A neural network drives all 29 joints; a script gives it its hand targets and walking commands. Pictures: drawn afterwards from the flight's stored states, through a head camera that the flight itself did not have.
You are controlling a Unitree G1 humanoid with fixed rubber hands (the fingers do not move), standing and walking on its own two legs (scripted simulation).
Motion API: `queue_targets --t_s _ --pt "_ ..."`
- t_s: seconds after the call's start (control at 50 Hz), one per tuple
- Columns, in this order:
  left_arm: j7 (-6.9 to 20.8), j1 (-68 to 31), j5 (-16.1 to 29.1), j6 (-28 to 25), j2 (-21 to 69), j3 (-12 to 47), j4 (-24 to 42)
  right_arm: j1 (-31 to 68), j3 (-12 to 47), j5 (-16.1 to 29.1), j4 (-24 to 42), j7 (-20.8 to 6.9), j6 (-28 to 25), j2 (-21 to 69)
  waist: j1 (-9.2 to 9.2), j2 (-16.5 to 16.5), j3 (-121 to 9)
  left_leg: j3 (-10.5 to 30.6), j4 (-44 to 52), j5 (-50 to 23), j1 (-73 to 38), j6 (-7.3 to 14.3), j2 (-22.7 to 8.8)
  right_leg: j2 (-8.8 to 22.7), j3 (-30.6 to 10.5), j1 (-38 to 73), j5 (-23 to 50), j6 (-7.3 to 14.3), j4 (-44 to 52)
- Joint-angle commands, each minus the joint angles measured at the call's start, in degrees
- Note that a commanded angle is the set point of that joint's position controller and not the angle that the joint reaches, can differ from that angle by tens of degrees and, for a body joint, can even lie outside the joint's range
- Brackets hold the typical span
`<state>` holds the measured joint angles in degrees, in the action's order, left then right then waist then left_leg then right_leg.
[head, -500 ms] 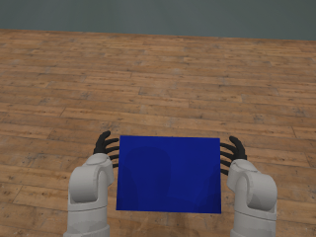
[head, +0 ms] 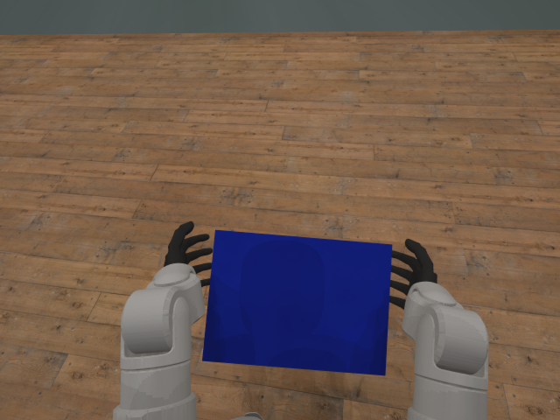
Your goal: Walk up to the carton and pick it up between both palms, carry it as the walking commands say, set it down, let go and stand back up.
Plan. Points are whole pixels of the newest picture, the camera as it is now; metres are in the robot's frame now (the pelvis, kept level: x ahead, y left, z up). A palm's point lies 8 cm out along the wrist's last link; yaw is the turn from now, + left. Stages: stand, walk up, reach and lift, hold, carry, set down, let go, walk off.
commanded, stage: carry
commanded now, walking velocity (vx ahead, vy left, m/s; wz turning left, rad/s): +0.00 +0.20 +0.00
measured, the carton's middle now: (294, 290) +0.34 +0.01 -0.05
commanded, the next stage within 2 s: none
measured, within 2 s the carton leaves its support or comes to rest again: neither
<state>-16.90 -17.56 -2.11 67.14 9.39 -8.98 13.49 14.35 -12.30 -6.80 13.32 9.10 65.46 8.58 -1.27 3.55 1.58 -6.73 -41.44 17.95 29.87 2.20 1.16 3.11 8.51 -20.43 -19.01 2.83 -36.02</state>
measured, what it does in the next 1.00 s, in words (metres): steps to the left: left foot, then right foot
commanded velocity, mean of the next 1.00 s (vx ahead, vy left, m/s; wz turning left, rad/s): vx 0.00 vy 0.20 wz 0.00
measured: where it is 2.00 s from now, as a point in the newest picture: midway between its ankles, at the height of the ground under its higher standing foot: outside the picture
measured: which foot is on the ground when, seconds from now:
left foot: up 0.00-0.34, down 0.36-0.72, up 0.74-0.94, down 0.96-1.00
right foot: down 0.00-0.36, up 0.38-0.72, down 0.74-0.96, up 0.98-1.00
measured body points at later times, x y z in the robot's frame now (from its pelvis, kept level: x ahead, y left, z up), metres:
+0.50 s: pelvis -0.06 +0.15 +0.01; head -0.04 +0.18 +0.46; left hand +0.21 +0.34 +0.04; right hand +0.24 +0.02 +0.07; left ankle -0.02 +0.21 -0.73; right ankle -0.08 +0.00 -0.65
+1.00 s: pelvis -0.15 +0.33 -0.02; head -0.15 +0.32 +0.43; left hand +0.17 +0.47 +0.07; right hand +0.14 +0.15 +0.05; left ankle -0.10 +0.53 -0.73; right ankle -0.17 +0.13 -0.71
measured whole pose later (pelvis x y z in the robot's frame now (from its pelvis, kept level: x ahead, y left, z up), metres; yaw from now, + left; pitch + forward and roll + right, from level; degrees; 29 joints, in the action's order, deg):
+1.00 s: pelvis -0.15 +0.33 -0.02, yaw +1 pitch +1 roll +1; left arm -10.7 -19.7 -7.7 66.7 8.1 -9.1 9.7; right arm 16.8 -12.7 -3.7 10.9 13.6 67.6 9.4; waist 3.6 -0.2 -1.7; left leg 0.6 -38.2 13.6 25.2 -5.6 -6.7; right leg 13.7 2.8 -23.0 -29.6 -7.5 -48.8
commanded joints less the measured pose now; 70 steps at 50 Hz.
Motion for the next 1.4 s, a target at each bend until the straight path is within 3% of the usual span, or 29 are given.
queue_targets --t_s 0.0,0.08,0.22,0.28,0.3,0.32,0.38,0.44,0.56,0.6,0.64,0.66,0.68,0.72,0.74,0.78,0.84,0.86,0.88,0.9,0.96,1.04,1.08,1.12,1.16,1.28,1.3,1.34,1.38 --pt "29.91 -27.48 21.86 0.17 57.03 35.59 1.30 40.13 50.13 28.72 11.64 -19.44 1.80 55.35 -0.58 -19.66 -26.27 5.20 -13.67 1.00 9.46 -2.90 -1.82 17.51 -12.21 25.74 45.54 2.43 12.40" --pt "28.64 -24.01 18.99 -0.59 52.36 35.14 3.63 34.04 47.84 28.40 3.79 -19.81 3.12 55.31 -0.14 -15.77 -24.30 0.77 -9.36 -0.26 5.02 -5.98 -1.61 15.30 -9.59 23.13 43.09 2.23 13.54" --pt "27.85 -27.72 17.18 0.25 50.76 35.90 5.80 28.04 43.24 25.99 -7.28 -20.61 4.11 56.91 0.10 -23.16 -23.39 -1.98 9.90 -0.95 -6.79 -4.99 -0.85 15.92 -5.86 19.75 36.44 0.67 11.48" --pt "28.36 -18.86 15.64 0.78 49.60 34.70 -0.26 31.75 45.65 27.49 -1.30 -20.96 3.03 55.06 1.46 -8.94 -26.13 4.85 27.79 -10.62 -23.48 -1.33 -6.63 13.24 -5.87 9.73 18.12 -3.67 0.41" --pt "28.60 -27.23 19.07 0.92 51.70 36.95 2.66 30.73 44.05 27.52 -5.25 -20.89 2.95 55.29 1.55 11.00 -25.72 17.83 25.04 -25.84 -26.85 2.33 -18.37 6.61 -1.71 -1.18 -3.17 -6.68 -8.97" --pt "28.34 -28.77 18.53 1.26 55.43 38.43 -0.26 34.57 43.29 27.43 0.49 -21.07 2.18 54.45 1.73 19.05 -21.89 19.82 21.14 -37.03 -27.23 6.03 -21.12 0.88 -0.59 -12.70 -17.98 -7.56 -22.06" --pt "28.41 -28.74 20.54 0.37 57.90 39.21 -1.04 34.86 43.66 26.59 2.82 -21.31 1.53 54.41 1.69 4.63 -23.96 8.99 17.89 -34.21 -27.16 7.73 -16.34 2.41 -5.86 -13.92 -10.80 -5.90 -33.54" --pt "27.64 -36.79 25.93 -1.17 60.48 45.81 6.77 30.87 39.93 25.17 0.60 -21.05 0.98 56.73 1.15 5.78 -26.16 5.03 17.80 -46.39 -26.39 -0.02 -14.60 0.84 -7.71 -14.19 -5.64 -4.86 -35.23" --pt "27.85 -29.74 24.78 0.14 55.61 44.36 7.31 27.35 38.70 23.43 1.65 -20.29 0.99 58.49 1.92 2.35 -30.93 8.08 24.24 -21.08 -34.50 2.55 -13.37 0.70 -3.66 -9.57 -7.61 -6.38 -21.54" --pt "27.83 -24.24 23.37 0.95 57.33 42.49 1.98 30.57 40.06 24.03 5.50 -19.82 0.57 54.79 0.49 9.74 -31.69 3.50 32.60 -18.16 -30.34 -14.03 -9.70 -2.89 3.74 3.35 -10.48 -5.21 -10.96" --pt "27.96 -22.43 22.29 1.59 54.82 40.94 -1.52 34.71 41.31 24.91 4.58 -20.35 1.02 55.28 -4.12 14.96 -29.19 -9.45 14.17 -48.84 -13.88 -38.59 1.90 -2.26 11.14 27.86 -13.60 2.18 25.69" --pt "28.22 -18.18 21.17 1.71 57.69 39.43 -5.39 29.54 40.57 23.88 3.27 -20.66 1.93 52.95 -5.27 -35.87 -34.02 -2.18 -46.92 5.94 -6.71 -30.85 1.42 27.85 -19.25 20.63 0.95 10.89 29.97" --pt "28.53 -19.58 19.16 0.80 58.91 36.10 -5.77 40.09 45.92 26.46 10.55 -21.35 0.61 52.92 -0.57 -23.08 -28.23 26.59 -46.62 18.43 0.72 -13.22 -9.34 27.67 -26.44 13.60 17.62 9.99 16.36" --pt "28.97 -22.76 17.14 1.05 56.91 33.35 -3.66 44.34 47.64 29.38 13.71 -22.20 0.78 53.37 -1.25 -11.48 -18.43 18.77 -43.89 20.59 27.76 -3.45 -5.28 24.97 -24.68 30.19 41.35 7.15 7.50" --pt "28.53 -22.95 19.46 0.33 54.40 36.58 1.78 37.43 47.91 29.09 10.47 -20.85 1.37 53.56 -0.60 -8.64 -26.11 14.90 -38.37 25.29 30.74 -3.24 -3.77 26.02 -21.39 41.75 52.67 4.93 2.86" --pt "28.68 -30.73 20.69 1.32 53.44 37.78 0.13 32.82 46.67 25.72 4.23 -20.09 1.50 52.86 2.12 -19.67 -20.32 6.15 -1.68 7.13 3.30 -2.86 -6.03 13.91 2.00 17.74 26.21 -2.89 7.72" --pt "27.71 -27.25 19.21 1.02 54.48 36.83 1.56 32.70 41.69 24.79 1.37 -19.89 2.88 51.57 0.70 -23.18 -19.21 -2.14 11.84 -6.08 -12.94 -5.11 -1.71 11.39 -0.72 8.88 27.86 -4.15 1.68" --pt "27.63 -24.29 17.19 1.05 53.09 36.02 -2.36 36.01 42.23 26.07 4.02 -20.62 2.22 50.49 1.98 -10.63 -21.55 -3.24 12.96 -9.08 -18.21 -4.76 -0.92 11.12 -1.37 4.97 16.58 -4.69 -3.87" --pt "27.45 -22.82 16.21 1.42 52.71 35.83 -3.29 37.14 42.27 28.79 -0.75 -21.62 2.72 52.67 3.36 7.70 -21.63 7.73 19.22 -13.89 -20.96 -1.93 -8.88 7.67 -0.20 -0.20 6.80 -6.68 -14.90" --pt "27.75 -21.24 16.63 1.39 51.79 35.28 -2.41 36.13 44.14 29.59 -0.87 -22.38 1.96 51.41 1.61 22.73 -20.84 24.40 21.66 -43.31 -19.97 2.89 -20.91 -0.55 4.62 -6.44 -18.67 -11.07 -23.32" --pt "28.13 -22.88 18.67 0.89 59.51 38.39 -4.65 36.35 44.19 28.57 -1.69 -22.06 2.86 54.05 1.17 6.41 -20.34 9.32 13.89 -41.44 -19.86 3.71 -15.37 1.60 0.17 -7.78 -18.18 -10.01 -26.41" --pt "29.41 -35.91 25.05 0.47 59.13 41.36 3.93 31.86 41.34 24.17 -1.99 -20.62 2.20 55.56 -0.12 11.33 -27.86 3.29 6.09 -15.92 -12.55 0.81 -10.78 2.09 0.23 6.40 4.19 -8.58 3.28" --pt "29.97 -36.77 25.34 -0.10 58.72 42.23 9.27 31.17 43.69 23.62 4.08 -19.45 1.53 56.51 -0.54 -23.05 -24.31 2.70 -13.16 15.37 9.05 -3.61 0.84 26.84 -33.83 19.74 30.67 2.26 18.20" --pt "29.50 -34.50 25.47 0.03 58.08 41.17 8.20 38.35 44.77 25.99 7.04 -18.92 0.86 58.09 -0.97 -10.51 -24.75 11.81 -20.76 11.48 12.10 -2.30 -3.63 27.12 -28.24 21.56 31.43 6.12 14.19" --pt "29.31 -34.15 25.39 -0.51 57.17 41.92 10.13 40.22 46.03 26.75 10.23 -18.98 0.50 57.92 -0.60 -9.74 -21.18 10.88 -23.08 5.96 8.40 -2.74 -4.72 23.79 -27.32 12.02 11.83 3.84 18.94" --pt "29.33 -28.02 23.22 -0.33 55.83 39.07 5.94 35.61 46.59 25.58 9.59 -17.58 0.89 53.72 0.44 -22.24 -29.19 5.93 -4.45 -3.50 -2.82 -3.88 -5.92 14.88 -3.91 20.80 29.98 0.33 11.34" --pt "29.39 -25.72 22.88 -0.21 55.89 38.48 4.89 36.66 46.97 27.27 10.78 -17.69 0.92 53.56 -0.79 -16.73 -30.56 1.09 2.28 -1.71 -4.83 -4.31 -2.14 12.85 -2.90 23.33 30.40 0.80 8.30" --pt "28.58 -19.69 20.24 0.03 54.10 36.40 0.57 31.74 45.78 26.16 5.77 -18.02 2.25 52.84 -0.12 -22.61 -30.74 0.01 14.14 0.90 -9.91 -3.23 -0.65 15.46 -7.21 22.40 34.63 1.05 6.10" --pt "28.60 -19.45 16.06 1.44 50.63 35.28 -2.63 30.19 44.44 24.82 -0.71 -19.94 3.02 53.28 1.03 -10.40 -26.42 5.45 23.03 -11.98 -19.24 -0.50 -7.77 13.25 -3.67 11.49 21.51 -3.02 1.01"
